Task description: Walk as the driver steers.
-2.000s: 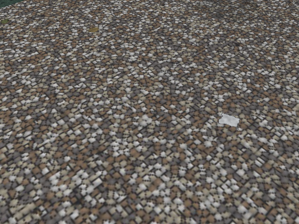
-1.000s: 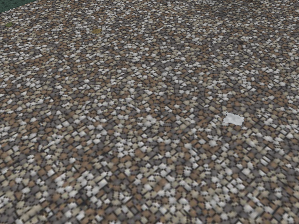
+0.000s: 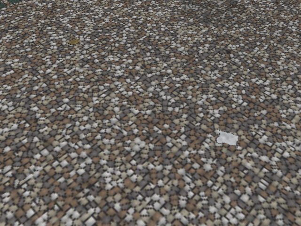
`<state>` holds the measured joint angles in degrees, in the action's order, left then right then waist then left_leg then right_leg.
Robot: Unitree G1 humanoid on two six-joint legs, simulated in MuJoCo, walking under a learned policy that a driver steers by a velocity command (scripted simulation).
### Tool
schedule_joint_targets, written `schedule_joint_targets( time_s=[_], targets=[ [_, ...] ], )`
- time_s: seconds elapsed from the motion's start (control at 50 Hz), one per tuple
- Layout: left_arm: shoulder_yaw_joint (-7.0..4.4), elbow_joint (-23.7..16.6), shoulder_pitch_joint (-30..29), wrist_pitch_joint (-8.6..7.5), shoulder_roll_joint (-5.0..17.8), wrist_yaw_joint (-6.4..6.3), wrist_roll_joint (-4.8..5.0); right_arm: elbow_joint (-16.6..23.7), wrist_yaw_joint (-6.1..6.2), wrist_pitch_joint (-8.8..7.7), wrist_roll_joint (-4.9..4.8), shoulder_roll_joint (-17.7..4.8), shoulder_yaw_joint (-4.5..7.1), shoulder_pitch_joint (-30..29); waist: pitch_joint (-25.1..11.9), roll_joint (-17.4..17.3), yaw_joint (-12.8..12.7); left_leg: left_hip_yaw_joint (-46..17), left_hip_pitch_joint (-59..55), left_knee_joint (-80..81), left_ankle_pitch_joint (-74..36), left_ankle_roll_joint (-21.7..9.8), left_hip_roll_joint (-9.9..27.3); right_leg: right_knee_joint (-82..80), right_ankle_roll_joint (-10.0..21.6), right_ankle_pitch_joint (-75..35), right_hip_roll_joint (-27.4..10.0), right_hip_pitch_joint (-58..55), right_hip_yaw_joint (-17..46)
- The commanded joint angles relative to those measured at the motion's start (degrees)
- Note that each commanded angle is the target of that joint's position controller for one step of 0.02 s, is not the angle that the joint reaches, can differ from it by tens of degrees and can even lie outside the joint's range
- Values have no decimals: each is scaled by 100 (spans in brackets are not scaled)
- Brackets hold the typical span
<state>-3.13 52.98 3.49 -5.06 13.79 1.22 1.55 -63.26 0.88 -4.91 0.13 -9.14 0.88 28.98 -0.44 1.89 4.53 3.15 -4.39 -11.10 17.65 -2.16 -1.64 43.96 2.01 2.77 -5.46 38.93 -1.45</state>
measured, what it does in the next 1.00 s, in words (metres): walks ahead, turning left: right foot, then left foot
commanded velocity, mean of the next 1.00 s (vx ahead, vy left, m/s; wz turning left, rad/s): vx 0.49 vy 0.00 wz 0.26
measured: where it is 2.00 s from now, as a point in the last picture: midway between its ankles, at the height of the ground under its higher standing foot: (97, 119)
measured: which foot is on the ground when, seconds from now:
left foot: down 0.00-0.16, up 0.18-0.70, down 0.72-1.00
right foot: up 0.00-0.14, down 0.16-0.74, up 0.76-1.00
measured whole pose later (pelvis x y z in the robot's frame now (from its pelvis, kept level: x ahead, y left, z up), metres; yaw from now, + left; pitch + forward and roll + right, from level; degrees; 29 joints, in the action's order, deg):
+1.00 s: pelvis +0.58 +0.06 +0.01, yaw +18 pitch +2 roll +0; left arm -3.8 46.8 3.8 -6.1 16.2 -0.7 -0.6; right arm -47.4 -0.2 -4.0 -0.8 -13.8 4.3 18.1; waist 1.1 1.8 2.3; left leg -4.1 10.9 -18.8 9.8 -5.7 -6.1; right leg 48.5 -1.9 6.8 -6.4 38.5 4.8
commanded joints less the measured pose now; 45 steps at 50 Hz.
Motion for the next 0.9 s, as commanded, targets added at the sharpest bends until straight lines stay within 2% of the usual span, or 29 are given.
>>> schedule_joint_targets(
  time_s=[0.02, 0.06, 0.1, 0.12, 0.14, 0.16, 0.18, 0.2, 0.22, 0.24, 0.26, 0.28, 0.3, 0.34, 0.4, 0.5, 0.6, 0.64, 0.68, 0.7, 0.72, 0.74, 0.76, 0.78, 0.8, 0.82, 0.84, 0.86, 0.9],
  targets=[
    [70, -592, -1012, -59, 101, 85, 30, 177, 74, -52, -71, -1079, 212, 248, 992, -704, -50, -639, 750, 650, -2041, -802, 1411, -844, 35, -424, 228, -120, -218],
    [54, -702, -1150, -85, 210, 140, 39, 153, 78, -36, -111, -1080, 250, 246, 994, -692, -149, -555, 295, 455, -2486, -726, 1565, -1167, 205, -359, 258, -166, -151],
    [-53, -672, -787, -118, 449, 167, 26, 202, 79, 8, -81, -1204, 310, 91, 576, -845, -470, -433, -122, -193, -4191, -592, 1649, -1254, 401, -95, 484, -838, -244],
    [-157, -535, -226, -117, 638, 151, 30, 230, 76, 54, -54, -1268, 339, -3, 149, -981, -789, -329, -194, -894, -5262, -513, 1606, -1183, 519, 61, 687, -1594, -364],
    [-300, -230, 760, -94, 876, 115, 47, 279, 66, 101, -31, -1229, 323, -109, -417, -986, -1270, -154, 139, -2050, -5700, -361, 1376, -1227, 679, 54, 829, -2871, -437],
    [-418, 5, 1796, -55, 1232, 55, -6, 427, 38, 104, 30, -1083, 249, -175, -1128, -584, -1633, -58, 1512, -3799, -4192, -190, 1112, -1107, 1004, 364, -96, -4696, 651],
    [-483, 162, 2331, -43, 1637, 77, -113, 470, -64, -21, -23, -111, -4, 661, -2263, 1104, -1107, -316, 3575, -6133, 227, 159, -87, -1955, 2034, 1987, -1665, -6556, 3800],
    [-330, 178, 2143, -42, 1124, 79, -97, 447, -107, -214, -180, -525, 95, 212, -2161, 906, -1259, -1164, 4214, -6989, 1257, 19, -64, -2849, 1863, 2372, -1626, -6327, 4723],
    [-246, 91, 1494, -82, 870, 72, -64, 718, -109, -314, -331, -896, 203, -420, -1099, 770, -1098, -1018, 4720, -7175, 940, -94, 258, -2911, 1556, 1998, -1466, -5469, 3770],
    [-167, -60, 912, -125, 653, 81, -82, 835, -54, -353, -320, -1007, 219, -807, -646, 111, -890, -901, 4471, -6900, 381, -156, 597, -3016, 1379, 1229, -1285, -4445, 2920],
    [-117, -76, 602, -170, 485, 118, -151, 843, 5, -320, -229, -1007, 286, -952, -325, -153, -667, -808, 4146, -6542, 60, -158, 806, -3142, 1268, 582, -1083, -3579, 2287],
    [-71, -34, 496, -207, 338, 138, -210, 823, 33, -225, -168, -922, 321, -785, -269, -46, -429, -861, 3706, -6267, -119, -185, 996, -3284, 1178, 374, -870, -3059, 1840],
    [-54, 34, 524, -207, 279, 149, -205, 794, 48, -136, -161, -772, 324, -637, -197, 79, -322, -843, 3505, -6061, -147, -186, 1041, -3434, 1185, 377, -764, -2782, 1609],
    [-67, 155, 718, -214, 409, 95, -174, 868, 68, -21, -157, -671, 331, -741, 70, 149, -242, -745, 3564, -5615, -193, -119, 1127, -3708, 1256, 327, -699, -2401, 1281],
    [-132, 248, 1019, -213, 693, -61, -216, 1113, 58, 48, -106, -792, 370, -1428, 319, 55, -344, -739, 4317, -4799, -1039, 62, 1223, -3939, 1247, 219, -770, -2592, 922],
    [-142, 310, 1393, -181, 792, -178, -184, 1400, -86, 8, -134, -700, 320, -2373, 408, 35, -650, -526, 4367, -3209, -2393, 35, 938, -3967, 902, -204, -613, -3048, 52],
    [-173, 453, 1843, -55, 855, -199, -131, 1793, -276, 13, -155, -645, 242, -3146, 634, -26, -913, -315, 4691, -2441, -2124, -112, 757, -3646, 768, -485, -925, -4170, -364],
    [-209, 431, 1812, 33, 939, -216, -103, 1951, -366, 12, -157, -709, 255, -3213, 621, 53, -845, -136, 4616, -2314, -1563, -254, 638, -3260, 669, -1196, -1063, -4527, -493],
    [-262, 305, 1596, 115, 1125, -259, -95, 2000, -424, 19, -153, -948, 369, -2812, 228, 302, -527, 241, 3783, -2338, -970, -458, 262, -2355, 518, -3313, -1073, -4634, -710],
    [-266, 233, 1465, 174, 1155, -287, -101, 1857, -432, 26, -160, -1165, 502, -2076, -197, 319, -104, 402, 2803, -2191, -995, -604, -18, -1339, 385, -4086, -944, -4461, -895],
    [-221, 130, 1457, 191, 1081, -316, -124, 1621, -373, 47, -172, -1579, 716, -1095, -739, 129, 328, 85, 1250, -2038, -1183, -841, -65, 69, 166, -3700, -699, -3635, -1007],
    [-46, -127, 1844, 75, 569, -260, -254, 1546, -267, 83, -136, -2292, 915, -377, -1519, -1089, 241, -2484, -1003, -1930, -884, -1688, 1411, 2360, -202, -877, -40, -1349, -1013],
    [82, -260, 1815, -194, 315, -156, -195, 1619, -281, 51, -139, -2212, 823, -390, -2211, -1483, 31, -5197, -1995, -718, -284, -2358, 2261, 3643, -297, 2936, 915, 125, 154],
    [-55, -415, 1177, -391, 801, -80, 40, 1622, -274, 32, -71, -1757, 695, -436, -1781, -1095, 236, -4537, -1825, -595, -308, -1953, 2034, 3865, -93, 2654, 513, 776, 752],
    [-52, -514, 851, -475, 841, -71, 109, 1693, -255, 11, -79, -1484, 626, -788, -1140, -789, 134, -3614, -1064, -627, -724, -1707, 1802, 3560, 33, 2169, 243, 876, 663],
    [-79, -489, 758, -477, 822, -114, 5, 1823, -262, 6, -81, -1305, 562, -1254, -692, -234, -137, -2938, -74, -539, -1271, -1549, 1553, 3020, 30, 1800, 9, 554, 612],
    [-151, -471, 796, -406, 884, -157, -95, 1938, -253, -1, -44, -1143, 507, -1578, -473, -215, -373, -2500, 675, -411, -1727, -1454, 1370, 2549, -7, 1598, -165, 75, 612],
    [-174, -498, 875, -308, 852, -162, -129, 2013, -239, 3, -14, -1105, 486, -1710, -385, -287, -526, -2354, 1131, -268, -1886, -1447, 1245, 2321, -62, 1517, -227, -261, 626],
    [-173, -572, 896, -169, 682, -186, -199, 2035, -181, -15, -55, -1279, 526, -1639, -260, -341, -625, -2063, 1608, -109, -2246, -1510, 1126, 1807, -251, 1314, -195, -428, 514]
  ],
)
